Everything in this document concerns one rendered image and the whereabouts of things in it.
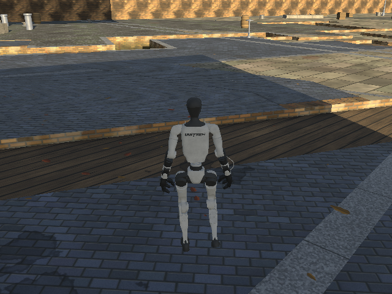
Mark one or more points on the left robot forearm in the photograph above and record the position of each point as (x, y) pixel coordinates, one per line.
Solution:
(166, 167)

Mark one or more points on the robot right hand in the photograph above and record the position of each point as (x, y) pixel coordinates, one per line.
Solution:
(228, 180)

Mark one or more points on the robot right shin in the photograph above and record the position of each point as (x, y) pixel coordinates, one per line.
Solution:
(213, 220)

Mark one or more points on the robot right upper arm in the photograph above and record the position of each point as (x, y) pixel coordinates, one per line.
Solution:
(217, 139)

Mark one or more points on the robot left upper arm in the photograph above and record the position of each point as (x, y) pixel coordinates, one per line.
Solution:
(173, 139)

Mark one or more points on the right robot forearm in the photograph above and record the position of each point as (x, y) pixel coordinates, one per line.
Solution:
(224, 164)

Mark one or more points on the robot left hand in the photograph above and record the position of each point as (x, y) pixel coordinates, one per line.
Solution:
(164, 184)

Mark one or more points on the robot right thigh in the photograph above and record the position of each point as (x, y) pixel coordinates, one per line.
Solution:
(210, 183)

